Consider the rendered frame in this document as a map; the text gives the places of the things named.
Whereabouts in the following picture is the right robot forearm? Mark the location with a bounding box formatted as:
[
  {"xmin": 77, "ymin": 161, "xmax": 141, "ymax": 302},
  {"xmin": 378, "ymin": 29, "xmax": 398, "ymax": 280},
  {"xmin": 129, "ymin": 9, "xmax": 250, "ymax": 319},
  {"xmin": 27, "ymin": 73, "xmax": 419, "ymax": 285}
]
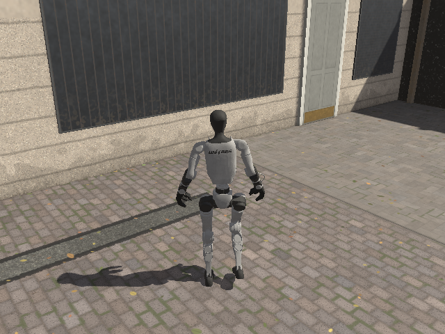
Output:
[{"xmin": 249, "ymin": 166, "xmax": 263, "ymax": 189}]

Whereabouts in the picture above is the left robot forearm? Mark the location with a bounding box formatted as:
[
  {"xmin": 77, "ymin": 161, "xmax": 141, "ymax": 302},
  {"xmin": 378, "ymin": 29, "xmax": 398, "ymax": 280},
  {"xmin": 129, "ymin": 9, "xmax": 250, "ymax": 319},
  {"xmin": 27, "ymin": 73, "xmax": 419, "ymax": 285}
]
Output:
[{"xmin": 178, "ymin": 169, "xmax": 192, "ymax": 194}]

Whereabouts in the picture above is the robot right foot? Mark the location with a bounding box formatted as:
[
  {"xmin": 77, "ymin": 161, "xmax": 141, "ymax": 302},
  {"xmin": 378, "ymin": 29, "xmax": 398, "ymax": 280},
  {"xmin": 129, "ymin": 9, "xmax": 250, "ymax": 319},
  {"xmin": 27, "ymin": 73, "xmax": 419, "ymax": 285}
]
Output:
[{"xmin": 232, "ymin": 266, "xmax": 244, "ymax": 279}]

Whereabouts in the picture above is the robot left upper arm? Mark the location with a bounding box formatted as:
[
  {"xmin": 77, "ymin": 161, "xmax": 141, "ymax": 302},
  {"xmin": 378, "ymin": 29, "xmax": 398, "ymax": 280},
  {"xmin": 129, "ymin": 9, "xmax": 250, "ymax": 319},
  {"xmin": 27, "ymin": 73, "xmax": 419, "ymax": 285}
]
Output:
[{"xmin": 186, "ymin": 141, "xmax": 205, "ymax": 180}]

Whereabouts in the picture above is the robot right upper arm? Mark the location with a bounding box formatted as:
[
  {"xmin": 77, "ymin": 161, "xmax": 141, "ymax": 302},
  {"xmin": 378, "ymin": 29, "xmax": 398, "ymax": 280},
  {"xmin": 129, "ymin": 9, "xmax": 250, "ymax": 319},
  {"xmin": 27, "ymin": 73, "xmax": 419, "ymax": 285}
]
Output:
[{"xmin": 234, "ymin": 139, "xmax": 256, "ymax": 177}]

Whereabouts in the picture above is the right robot shin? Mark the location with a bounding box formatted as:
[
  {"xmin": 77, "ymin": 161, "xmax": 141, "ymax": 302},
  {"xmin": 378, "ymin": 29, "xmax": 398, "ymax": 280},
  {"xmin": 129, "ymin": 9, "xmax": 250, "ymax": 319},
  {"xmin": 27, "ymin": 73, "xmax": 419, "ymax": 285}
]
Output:
[{"xmin": 232, "ymin": 222, "xmax": 243, "ymax": 270}]

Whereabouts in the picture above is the robot right hand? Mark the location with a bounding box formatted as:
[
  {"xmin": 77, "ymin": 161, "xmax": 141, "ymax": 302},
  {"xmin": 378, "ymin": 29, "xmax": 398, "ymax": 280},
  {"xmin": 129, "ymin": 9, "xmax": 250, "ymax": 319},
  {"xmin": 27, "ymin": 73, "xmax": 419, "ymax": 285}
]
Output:
[{"xmin": 249, "ymin": 187, "xmax": 265, "ymax": 201}]

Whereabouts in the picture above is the robot left hand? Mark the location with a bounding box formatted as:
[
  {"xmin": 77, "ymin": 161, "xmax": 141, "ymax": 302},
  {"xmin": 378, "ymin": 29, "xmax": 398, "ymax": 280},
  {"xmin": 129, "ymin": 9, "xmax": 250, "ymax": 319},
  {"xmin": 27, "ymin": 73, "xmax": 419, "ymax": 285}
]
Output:
[{"xmin": 176, "ymin": 192, "xmax": 192, "ymax": 207}]

